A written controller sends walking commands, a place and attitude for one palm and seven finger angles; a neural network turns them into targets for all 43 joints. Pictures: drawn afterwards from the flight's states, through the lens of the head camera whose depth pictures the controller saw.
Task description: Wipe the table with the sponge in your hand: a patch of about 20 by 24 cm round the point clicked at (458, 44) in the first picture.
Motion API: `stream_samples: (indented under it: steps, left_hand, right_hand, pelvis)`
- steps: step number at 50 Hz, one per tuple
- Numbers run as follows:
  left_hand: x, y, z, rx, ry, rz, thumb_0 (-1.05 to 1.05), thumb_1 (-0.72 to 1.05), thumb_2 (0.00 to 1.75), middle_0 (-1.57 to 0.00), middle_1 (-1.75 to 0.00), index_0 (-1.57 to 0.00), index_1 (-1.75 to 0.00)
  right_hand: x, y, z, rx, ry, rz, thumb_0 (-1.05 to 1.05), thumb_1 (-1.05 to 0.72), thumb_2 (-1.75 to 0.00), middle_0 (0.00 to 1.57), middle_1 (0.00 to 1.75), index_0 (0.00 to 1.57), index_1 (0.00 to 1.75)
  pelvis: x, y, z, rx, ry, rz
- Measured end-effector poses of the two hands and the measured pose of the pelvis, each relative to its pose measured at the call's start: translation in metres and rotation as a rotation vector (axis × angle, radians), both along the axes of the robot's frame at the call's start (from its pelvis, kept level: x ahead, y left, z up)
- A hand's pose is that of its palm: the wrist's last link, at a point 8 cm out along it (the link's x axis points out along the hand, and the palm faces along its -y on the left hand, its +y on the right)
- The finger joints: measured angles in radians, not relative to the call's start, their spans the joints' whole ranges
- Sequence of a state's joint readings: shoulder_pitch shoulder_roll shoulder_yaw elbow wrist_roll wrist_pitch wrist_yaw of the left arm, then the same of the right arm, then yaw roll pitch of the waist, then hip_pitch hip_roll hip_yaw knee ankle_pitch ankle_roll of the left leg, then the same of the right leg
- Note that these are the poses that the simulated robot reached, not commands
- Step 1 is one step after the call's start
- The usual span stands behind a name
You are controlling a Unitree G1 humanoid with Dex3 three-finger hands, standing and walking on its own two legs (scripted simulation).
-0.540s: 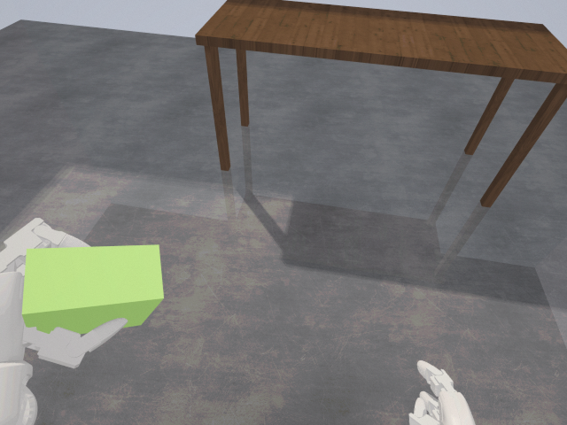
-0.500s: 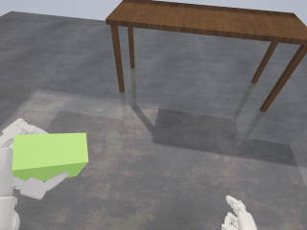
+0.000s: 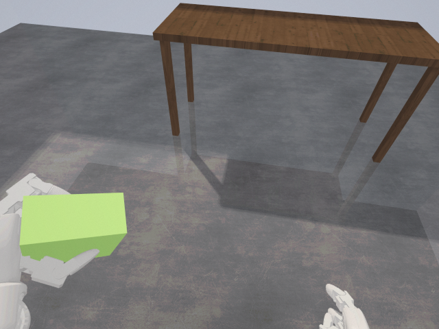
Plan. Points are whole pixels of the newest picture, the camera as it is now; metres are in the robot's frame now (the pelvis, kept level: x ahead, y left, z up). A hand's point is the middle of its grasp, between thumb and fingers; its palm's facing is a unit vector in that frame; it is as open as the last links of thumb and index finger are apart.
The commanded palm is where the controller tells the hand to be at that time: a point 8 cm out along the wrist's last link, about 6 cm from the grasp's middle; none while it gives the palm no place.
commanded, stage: walk to a spot facing it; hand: left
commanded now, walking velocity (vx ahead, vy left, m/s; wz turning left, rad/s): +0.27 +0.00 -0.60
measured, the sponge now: (88, 229) +0.22 +0.21 +0.13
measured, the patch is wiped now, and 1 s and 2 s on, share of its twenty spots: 0.00 0.00 0.00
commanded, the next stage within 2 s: none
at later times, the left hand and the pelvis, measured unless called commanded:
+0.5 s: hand (150, 181) +0.30 +0.13 +0.16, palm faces +0.16 -0.88 -0.45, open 10.1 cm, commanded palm +0.26 +0.20 +0.18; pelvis +0.04 -0.04 +0.00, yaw -12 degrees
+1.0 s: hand (227, 107) +0.48 +0.02 +0.18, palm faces -0.06 -0.87 -0.49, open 10.1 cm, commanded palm +0.45 +0.09 +0.18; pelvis +0.17 -0.08 +0.00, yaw -28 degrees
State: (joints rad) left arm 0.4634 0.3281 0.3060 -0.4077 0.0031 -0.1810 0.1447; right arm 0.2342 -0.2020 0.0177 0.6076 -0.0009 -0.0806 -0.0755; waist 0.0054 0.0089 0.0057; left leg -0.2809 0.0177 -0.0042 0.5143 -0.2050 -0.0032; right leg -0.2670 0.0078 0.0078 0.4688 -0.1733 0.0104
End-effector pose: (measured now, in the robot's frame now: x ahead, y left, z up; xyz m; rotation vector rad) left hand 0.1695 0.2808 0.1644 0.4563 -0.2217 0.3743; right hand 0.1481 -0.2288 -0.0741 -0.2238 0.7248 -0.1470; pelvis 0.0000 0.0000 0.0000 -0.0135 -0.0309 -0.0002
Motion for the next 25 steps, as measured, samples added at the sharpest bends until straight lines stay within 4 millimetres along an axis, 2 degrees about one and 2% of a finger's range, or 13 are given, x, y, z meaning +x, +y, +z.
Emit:
stream_samples:
  steps: [5,10,17,21,25]
  left_hand:
    - [0.002,0.000,0.002,0.010,-0.013,-0.001,0.00,-0.49,0.99,-0.74,-1.34,-0.74,-1.34]
    - [0.016,-0.012,0.004,0.023,-0.027,-0.008,0.00,-0.49,0.99,-0.74,-1.34,-0.74,-1.34]
    - [0.053,-0.062,-0.001,0.027,-0.043,-0.109,0.00,-0.49,0.99,-0.74,-1.34,-0.74,-1.34]
    - [0.077,-0.088,0.000,0.003,-0.014,-0.193,0.00,-0.49,0.99,-0.74,-1.34,-0.74,-1.34]
    - [0.100,-0.099,0.011,0.070,0.014,-0.273,0.00,-0.49,0.99,-0.74,-1.34,-0.74,-1.34]
  right_hand:
    - [-0.002,0.000,-0.001,0.003,-0.007,-0.010,0.01,-0.90,-0.90,0.20,0.30,0.20,0.30]
    - [-0.002,-0.006,-0.006,0.029,-0.022,-0.037,0.01,-0.90,-0.90,0.20,0.30,0.20,0.30]
    - [-0.004,-0.036,-0.028,0.068,0.006,-0.070,0.01,-0.90,-0.90,0.20,0.30,0.20,0.30]
    - [-0.012,-0.059,-0.022,0.046,0.070,-0.123,0.01,-0.90,-0.90,0.20,0.30,0.20,0.30]
    - [-0.018,-0.078,-0.012,0.022,0.101,-0.205,0.01,-0.90,-0.90,0.20,0.30,0.20,0.30]
  pelvis:
    - [0.001,-0.001,-0.002,0.005,0.003,-0.028]
    - [0.006,-0.010,-0.005,0.004,0.003,-0.066]
    - [0.017,-0.036,-0.017,0.017,0.002,-0.119]
    - [0.027,-0.042,-0.006,0.036,0.016,-0.161]
    - [0.041,-0.045,0.003,0.051,0.041,-0.206]
